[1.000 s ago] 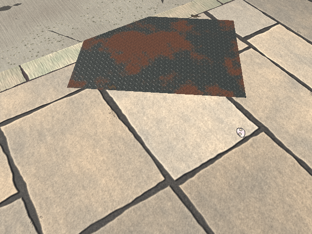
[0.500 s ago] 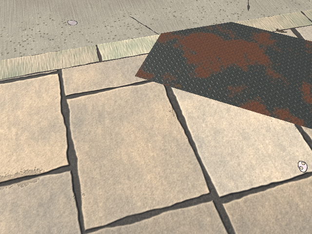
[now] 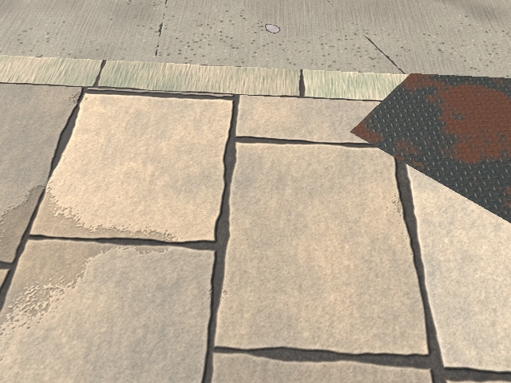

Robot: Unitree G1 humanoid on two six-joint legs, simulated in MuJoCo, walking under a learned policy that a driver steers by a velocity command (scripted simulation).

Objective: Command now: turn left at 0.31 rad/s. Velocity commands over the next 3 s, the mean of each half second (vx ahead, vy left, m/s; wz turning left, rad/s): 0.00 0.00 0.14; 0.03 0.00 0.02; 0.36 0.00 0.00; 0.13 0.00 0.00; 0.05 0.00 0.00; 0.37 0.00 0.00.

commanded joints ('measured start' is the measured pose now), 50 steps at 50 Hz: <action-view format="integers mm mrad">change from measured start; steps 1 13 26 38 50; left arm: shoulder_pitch -30 -19 25 32 81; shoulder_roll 73 65 61 49 54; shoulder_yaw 7 0 -21 -32 -27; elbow -83 -27 41 109 172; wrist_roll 27 3 17 12 -17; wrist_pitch -18 12 -37 -33 -54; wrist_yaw -2 14 6 15 23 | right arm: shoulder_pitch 98 -38 -30 16 54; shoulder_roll -195 -91 -37 -38 -36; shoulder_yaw -41 2 16 9 5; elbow -66 24 111 218 304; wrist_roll -44 -28 -28 -20 10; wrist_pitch -35 -65 -57 -61 -96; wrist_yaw -10 -13 -18 -32 -38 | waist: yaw -60 -39 -20 -18 -17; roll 268 165 -26 25 -1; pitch -229 -117 -58 -49 99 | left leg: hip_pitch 275 126 78 104 -68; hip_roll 416 204 24 26 17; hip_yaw -448 -233 -104 -95 -112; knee -144 -186 -92 -89 -74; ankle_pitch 748 336 100 177 -442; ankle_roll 315 217 35 15 81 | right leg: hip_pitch -289 -65 37 53 -62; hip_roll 53 54 35 56 45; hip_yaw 98 127 162 149 223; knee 429 116 -170 -168 -188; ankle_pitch -339 -56 176 205 -386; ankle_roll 27 38 -43 -49 -148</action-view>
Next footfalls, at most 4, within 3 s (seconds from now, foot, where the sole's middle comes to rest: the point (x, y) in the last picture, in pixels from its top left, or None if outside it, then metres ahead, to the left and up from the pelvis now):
0.34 right None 0.03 -0.13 -0.77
1.54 right None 0.43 -0.10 -0.77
1.92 left None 0.39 0.12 -0.77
2.70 left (209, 372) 0.47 0.14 -0.77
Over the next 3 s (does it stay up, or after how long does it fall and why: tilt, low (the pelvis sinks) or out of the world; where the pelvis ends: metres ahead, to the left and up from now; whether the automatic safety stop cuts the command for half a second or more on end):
stays up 0.54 0.04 0.01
